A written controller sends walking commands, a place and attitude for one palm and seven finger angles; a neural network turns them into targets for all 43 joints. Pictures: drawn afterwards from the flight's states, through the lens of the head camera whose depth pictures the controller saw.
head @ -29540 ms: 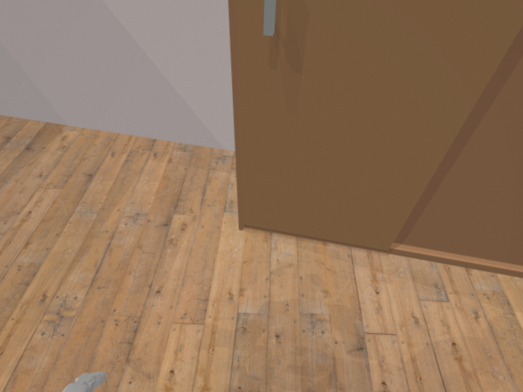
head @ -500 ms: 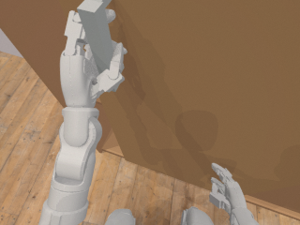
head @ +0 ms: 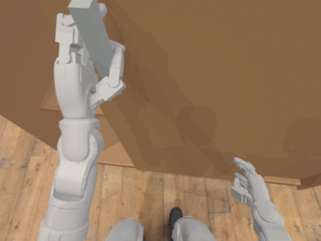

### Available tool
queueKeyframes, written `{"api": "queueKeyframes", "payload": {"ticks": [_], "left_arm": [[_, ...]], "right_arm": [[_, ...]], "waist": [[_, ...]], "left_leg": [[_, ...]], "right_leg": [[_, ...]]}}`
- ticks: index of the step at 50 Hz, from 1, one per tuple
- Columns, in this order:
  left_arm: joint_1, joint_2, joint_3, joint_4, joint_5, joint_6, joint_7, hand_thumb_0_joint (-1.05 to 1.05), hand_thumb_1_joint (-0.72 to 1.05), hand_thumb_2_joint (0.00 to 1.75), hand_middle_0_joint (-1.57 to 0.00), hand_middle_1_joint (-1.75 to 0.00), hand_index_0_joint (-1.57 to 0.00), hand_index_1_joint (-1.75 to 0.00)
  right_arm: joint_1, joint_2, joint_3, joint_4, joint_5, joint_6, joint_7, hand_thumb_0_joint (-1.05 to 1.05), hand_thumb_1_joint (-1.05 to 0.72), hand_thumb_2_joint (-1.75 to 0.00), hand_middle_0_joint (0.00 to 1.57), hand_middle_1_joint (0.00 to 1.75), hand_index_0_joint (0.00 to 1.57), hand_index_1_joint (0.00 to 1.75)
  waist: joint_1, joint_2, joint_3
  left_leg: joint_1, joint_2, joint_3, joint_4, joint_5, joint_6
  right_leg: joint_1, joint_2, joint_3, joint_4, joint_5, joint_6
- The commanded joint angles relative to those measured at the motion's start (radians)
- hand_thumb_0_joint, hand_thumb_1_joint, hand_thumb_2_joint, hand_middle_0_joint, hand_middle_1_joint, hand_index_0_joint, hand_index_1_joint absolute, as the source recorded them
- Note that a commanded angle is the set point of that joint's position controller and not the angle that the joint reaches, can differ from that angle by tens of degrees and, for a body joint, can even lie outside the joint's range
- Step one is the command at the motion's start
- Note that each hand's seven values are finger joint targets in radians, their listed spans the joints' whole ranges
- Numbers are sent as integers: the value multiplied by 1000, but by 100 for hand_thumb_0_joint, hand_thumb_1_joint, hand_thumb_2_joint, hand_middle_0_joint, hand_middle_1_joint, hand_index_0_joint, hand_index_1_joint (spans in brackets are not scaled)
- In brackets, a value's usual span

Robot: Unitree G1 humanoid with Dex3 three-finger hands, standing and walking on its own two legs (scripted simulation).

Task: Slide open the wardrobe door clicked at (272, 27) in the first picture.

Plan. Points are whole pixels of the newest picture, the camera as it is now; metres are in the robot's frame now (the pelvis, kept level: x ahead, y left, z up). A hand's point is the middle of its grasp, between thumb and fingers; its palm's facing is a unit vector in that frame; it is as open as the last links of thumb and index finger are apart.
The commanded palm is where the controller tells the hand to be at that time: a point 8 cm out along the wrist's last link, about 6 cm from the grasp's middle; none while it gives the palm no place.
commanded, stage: step sideways, sliding the door along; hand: left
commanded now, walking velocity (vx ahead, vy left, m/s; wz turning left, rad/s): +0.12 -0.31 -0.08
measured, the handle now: (106, 46) +0.39 +0.11 +0.24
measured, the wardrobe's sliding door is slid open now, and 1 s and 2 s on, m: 0.36 0.42 0.42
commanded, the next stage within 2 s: stop walking and hold the door there in 0.66 s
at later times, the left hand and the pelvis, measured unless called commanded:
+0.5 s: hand (161, 76) +0.35 +0.02 +0.23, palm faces +0.26 -0.97 -0.03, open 7.2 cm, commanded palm +0.31 +0.00 +0.22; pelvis -0.08 -0.13 -0.01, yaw -2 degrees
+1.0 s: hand (158, 72) +0.36 +0.03 +0.23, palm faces +0.56 -0.79 -0.25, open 7.1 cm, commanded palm +0.31 +0.06 +0.20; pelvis -0.04 -0.29 -0.02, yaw -3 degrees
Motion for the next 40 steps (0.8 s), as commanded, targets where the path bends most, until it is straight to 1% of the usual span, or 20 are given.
{"api": "queueKeyframes", "payload": {"ticks": [1, 2, 4, 5, 8, 11, 16, 17, 19, 21, 23, 25, 26, 27, 28, 29, 30, 38, 39, 40], "left_arm": [[-386, 142, -51, -265, -16, -203, -87, 0, 90, 90, -45, -140, -45, -140], [-424, 166, -29, -230, -24, -200, -90, 0, 90, 90, -45, -140, -45, -140], [-476, 163, -10, -139, -41, -183, -115, 0, 90, 90, -45, -140, -45, -140], [-498, 163, 20, -51, -34, -167, -127, 0, 90, 90, -45, -140, -45, -140], [-736, 149, 1, -89, -51, -156, -147, 0, 90, 90, -45, -140, -45, -140], [-652, 102, -20, 112, -55, -113, -144, 0, 90, 90, -45, -140, -45, -140], [-757, 101, -41, 150, -72, -113, -139, 0, 90, 90, -45, -140, -45, -140], [-774, 113, -44, 149, -68, -110, -132, 0, 90, 90, -45, -140, -45, -140], [-750, 186, -14, 173, -60, -84, -98, 0, 90, 90, -45, -140, -45, -140], [-836, 117, -68, 89, -65, -90, -87, 0, 90, 90, -45, -140, -45, -140], [-925, -4, -158, 42, -68, -98, -76, 0, 90, 90, -45, -140, -45, -140], [-941, 20, -132, 124, -63, -110, -83, 0, 90, 90, -45, -140, -45, -140], [-968, 33, -127, 126, -70, -117, -90, 0, 90, 90, -45, -140, -45, -140], [-984, -2, -150, 126, -91, -119, -101, 0, 90, 90, -45, -140, -45, -140], [-961, -6, -160, 176, -95, -105, -108, 0, 90, 90, -45, -140, -45, -140], [-976, 17, -122, 240, -97, -91, -116, 0, 90, 90, -45, -140, -45, -140], [-1095, 20, -142, 149, -86, -99, -125, 0, 90, 90, -45, -140, -45, -140], [-1036, 106, -76, 231, -75, -32, -149, 0, 90, 90, -45, -140, -45, -140], [-738, 663, 480, 632, -36, -22, -95, 0, 90, 90, -45, -140, -45, -140], [-748, 497, 299, 527, -52, -35, -120, 0, 90, 90, -45, -140, -45, -140]], "right_arm": [[31, -19, -23, -134, -6, 3, -18, 0, -90, -90, 20, 30, 20, 30], [47, -30, -33, -132, -7, 7, -24, 0, -90, -90, 20, 30, 20, 30], [11, -64, -52, -139, -18, 1, -26, 0, -90, -90, 20, 30, 20, 30], [-10, -63, -47, -120, -18, -5, -14, 0, -90, -90, 20, 30, 20, 30], [-12, -67, -38, -90, -21, -17, -17, 0, -90, -90, 20, 30, 20, 30], [53, -91, -47, -65, 1, 5, -17, 0, -90, -90, 20, 30, 20, 30], [59, -76, -17, -74, 41, -4, -19, 0, -90, -90, 20, 30, 20, 30], [58, -50, -10, -69, 57, -12, -19, 0, -90, -90, 20, 30, 20, 30], [7, -27, -4, -64, 40, -22, -45, 0, -90, -90, 20, 30, 20, 30], [-5, -41, -17, -36, 22, -30, -67, 0, -90, -90, 20, 30, 20, 30], [11, -29, 10, -10, 16, -33, -60, 0, -90, -90, 20, 30, 20, 30], [54, -46, -6, -4, 21, -10, -52, 0, -90, -90, 20, 30, 20, 30], [69, -77, -30, -13, 18, -7, -52, 0, -90, -90, 20, 30, 20, 30], [85, -123, -55, -32, 13, -14, -49, 0, -90, -90, 20, 30, 20, 30], [100, -136, -53, -43, 29, -15, -32, 0, -90, -90, 20, 30, 20, 30], [59, -135, -58, -40, 39, -24, -16, 0, -90, -90, 20, 30, 20, 30], [33, -116, -44, -31, 33, -34, -13, 0, -90, -90, 20, 30, 20, 30], [89, -132, -65, -43, 29, -17, -20, 0, -90, -90, 20, 30, 20, 30], [155, -178, -69, 27, 25, 15, -49, 0, -90, -90, 20, 30, 20, 30], [148, -158, -57, -30, 18, 29, -44, 0, -90, -90, 20, 30, 20, 30]], "waist": [[-44, -86, -703], [-63, -67, -684], [-39, 269, -561], [-19, 202, -534], [-18, 257, -415], [-9, 232, -397], [-16, 245, -505], [-3, 88, -532], [27, -251, -519], [34, -225, -529], [-25, -85, -542], [-62, -56, -570], [-77, 41, -606], [-67, 266, -640], [-50, 287, -681], [-45, 147, -653], [-57, 125, -608], [-48, 381, -518], [-22, 400, -553], [-19, 418, -547]], "left_leg": [[244, 100, -1, -236, 219, 24], [383, 177, -44, -312, 357, 59], [502, 609, -427, -401, 1003, 267], [427, 641, -395, -395, 1021, 290], [277, 596, -218, -411, 724, 262], [212, 468, 15, -378, 657, 156], [255, 331, 66, -103, 690, 103], [185, 239, 83, 77, 538, 124], [-234, 65, 23, 406, -221, 66], [-213, 101, -68, 458, -180, 31], [-136, 91, -28, 122, -54, 41], [161, 89, 65, -282, 313, 26], [457, 167, 12, -363, 523, 49], [717, 436, -322, -347, 839, 156], [755, 602, -527, -320, 1002, 239], [636, 628, -479, -332, 847, 286], [598, 593, -404, -338, 759, 252], [487, 387, 42, -346, 858, 146], [490, 372, 75, -348, 953, 153], [461, 354, 72, -297, 945, 155]], "right_leg": [[361, -245, 228, 82, 687, -9], [202, -201, 184, 135, 507, 29], [-183, -9, 74, 475, -343, 135], [-183, -6, 172, 683, -361, 117], [-206, -105, 204, 693, -260, 137], [-13, -60, 50, 456, -231, 149], [270, 18, -114, 33, -132, 159], [359, -71, -33, -83, 23, 125], [519, -383, 302, -40, 718, -34], [519, -376, 315, 36, 730, -78], [503, -305, 154, 104, 650, -59], [350, -214, -1, 227, 418, 6], [112, -166, -29, 367, 214, 45], [-220, -74, -17, 543, -274, 95], [-281, -69, 96, 720, -452, 90], [-256, -74, 165, 815, -389, 88], [-292, -97, 155, 856, -354, 100], [-214, -74, -41, 618, -232, 166], [-200, -46, -72, 578, -261, 182], [-137, -38, -91, 448, -269, 173]]}}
